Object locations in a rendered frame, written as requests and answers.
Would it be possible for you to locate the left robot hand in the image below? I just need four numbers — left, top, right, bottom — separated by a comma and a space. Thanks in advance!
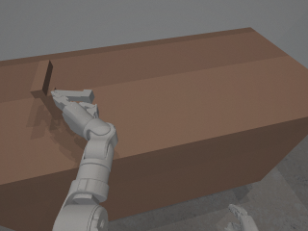
50, 90, 99, 138

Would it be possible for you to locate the tap lever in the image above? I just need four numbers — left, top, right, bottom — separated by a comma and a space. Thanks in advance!
55, 90, 94, 104

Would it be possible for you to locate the counter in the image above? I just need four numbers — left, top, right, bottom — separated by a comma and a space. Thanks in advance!
0, 27, 308, 231

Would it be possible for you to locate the left robot forearm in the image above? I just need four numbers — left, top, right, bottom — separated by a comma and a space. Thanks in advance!
52, 117, 118, 231

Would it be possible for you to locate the robot left upper arm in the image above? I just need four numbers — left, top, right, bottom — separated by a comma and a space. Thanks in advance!
53, 204, 109, 231

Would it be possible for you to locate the right robot hand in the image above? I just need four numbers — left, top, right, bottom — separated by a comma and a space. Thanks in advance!
224, 204, 259, 231

